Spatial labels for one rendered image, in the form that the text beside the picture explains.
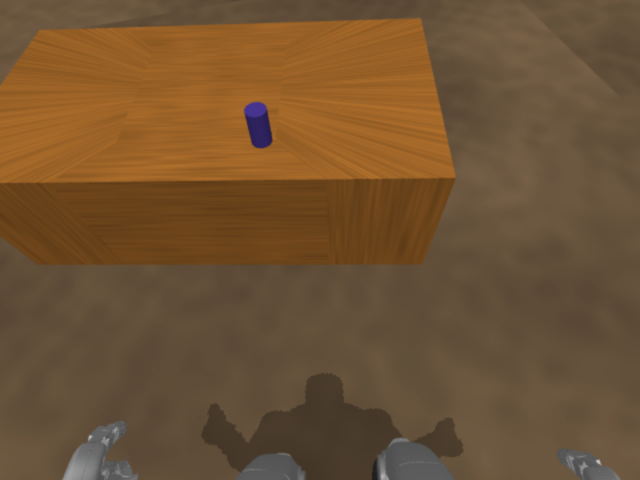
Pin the can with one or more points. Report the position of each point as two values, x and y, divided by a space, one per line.
258 124

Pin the right robot hand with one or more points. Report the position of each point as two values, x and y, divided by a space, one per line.
585 465

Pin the left robot hand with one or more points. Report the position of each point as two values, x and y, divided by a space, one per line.
88 461

